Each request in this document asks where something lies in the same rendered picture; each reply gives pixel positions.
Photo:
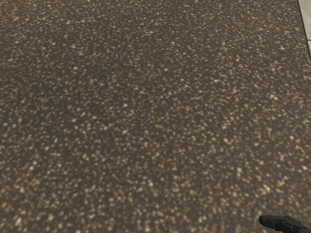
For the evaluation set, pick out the robot right hand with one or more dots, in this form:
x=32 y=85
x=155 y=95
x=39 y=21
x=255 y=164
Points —
x=285 y=224

